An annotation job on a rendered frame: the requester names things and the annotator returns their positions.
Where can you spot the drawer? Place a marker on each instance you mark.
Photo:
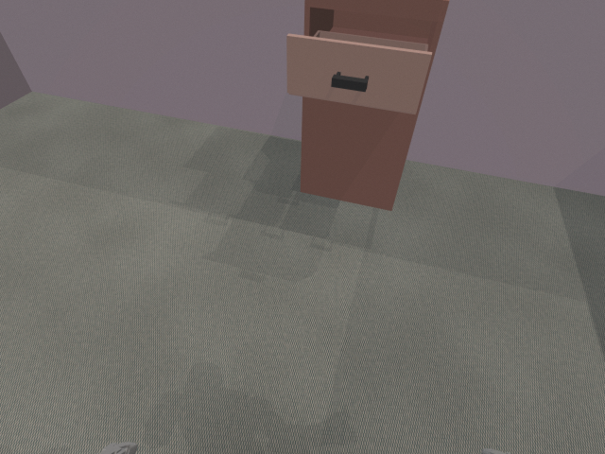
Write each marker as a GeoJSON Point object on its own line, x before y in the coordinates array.
{"type": "Point", "coordinates": [396, 69]}

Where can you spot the cabinet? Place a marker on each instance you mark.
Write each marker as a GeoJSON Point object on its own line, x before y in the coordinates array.
{"type": "Point", "coordinates": [355, 153]}

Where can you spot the handle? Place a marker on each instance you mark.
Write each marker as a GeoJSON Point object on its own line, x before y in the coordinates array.
{"type": "Point", "coordinates": [350, 83]}

